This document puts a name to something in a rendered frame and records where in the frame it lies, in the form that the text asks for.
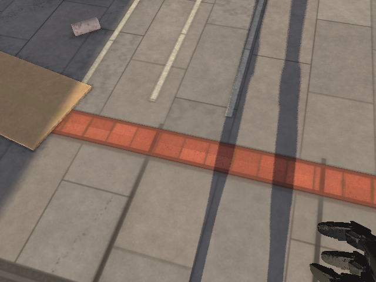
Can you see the right robot hand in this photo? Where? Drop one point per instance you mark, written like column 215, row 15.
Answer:
column 361, row 267

